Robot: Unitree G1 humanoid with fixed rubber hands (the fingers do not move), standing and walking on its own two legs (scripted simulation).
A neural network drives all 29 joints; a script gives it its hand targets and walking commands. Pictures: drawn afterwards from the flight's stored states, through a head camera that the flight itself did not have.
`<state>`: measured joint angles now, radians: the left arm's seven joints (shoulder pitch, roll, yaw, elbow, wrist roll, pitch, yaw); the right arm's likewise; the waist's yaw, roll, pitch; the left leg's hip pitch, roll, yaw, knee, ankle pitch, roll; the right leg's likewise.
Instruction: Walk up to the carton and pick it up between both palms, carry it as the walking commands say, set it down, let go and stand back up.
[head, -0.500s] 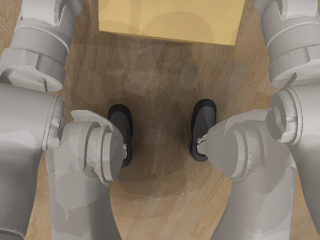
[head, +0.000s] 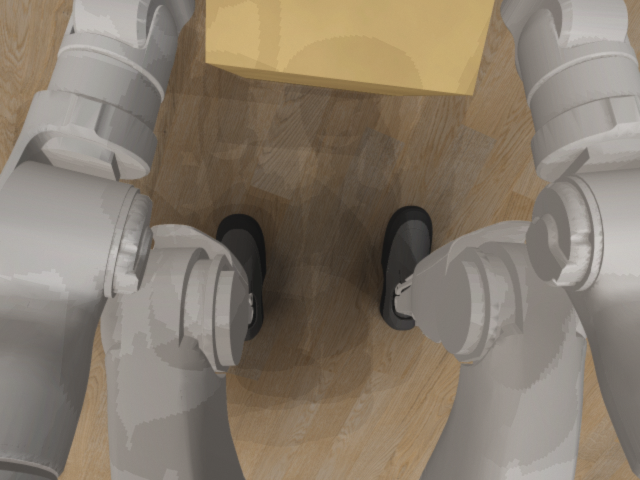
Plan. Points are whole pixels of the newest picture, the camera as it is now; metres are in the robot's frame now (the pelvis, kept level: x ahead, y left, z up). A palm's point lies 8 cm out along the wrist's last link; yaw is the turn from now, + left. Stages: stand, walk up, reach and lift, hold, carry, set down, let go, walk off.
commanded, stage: reach and lift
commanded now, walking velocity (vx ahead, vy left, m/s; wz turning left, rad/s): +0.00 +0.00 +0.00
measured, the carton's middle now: out of the picture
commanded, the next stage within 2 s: none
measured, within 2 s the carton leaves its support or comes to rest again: leaves its support in 0.36 s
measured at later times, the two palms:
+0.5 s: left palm out of the picture +0.55 +0.14 -0.16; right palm out of the picture +0.55 -0.15 -0.15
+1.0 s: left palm out of the picture +0.54 +0.14 -0.08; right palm out of the picture +0.53 -0.15 -0.10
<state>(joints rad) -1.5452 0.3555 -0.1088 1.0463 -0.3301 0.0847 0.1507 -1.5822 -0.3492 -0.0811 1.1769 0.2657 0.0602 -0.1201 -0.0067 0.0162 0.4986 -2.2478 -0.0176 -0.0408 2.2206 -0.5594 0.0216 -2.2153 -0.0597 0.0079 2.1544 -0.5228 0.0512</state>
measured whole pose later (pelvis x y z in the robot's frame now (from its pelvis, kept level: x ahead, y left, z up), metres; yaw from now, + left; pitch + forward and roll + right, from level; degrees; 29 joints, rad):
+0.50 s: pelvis -0.01 +0.00 +0.00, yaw +1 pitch +28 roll -5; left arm -1.55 0.31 -0.11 1.05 -0.26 0.24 0.21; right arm -1.53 -0.34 -0.08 1.13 0.27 0.19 -0.18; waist -0.01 0.02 0.53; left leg -2.17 -0.05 -0.06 2.25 -0.55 0.01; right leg -2.12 -0.03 0.02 2.18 -0.53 0.08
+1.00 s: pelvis -0.02 -0.01 +0.01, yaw +3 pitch +21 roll -3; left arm -1.55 0.26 0.03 1.05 -0.13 0.33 0.17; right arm -1.42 -0.28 -0.22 0.98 0.17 0.32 -0.18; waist -0.01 0.02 0.52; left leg -2.03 -0.06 -0.06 2.21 -0.55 -0.01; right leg -1.99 -0.03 0.02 2.17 -0.54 0.06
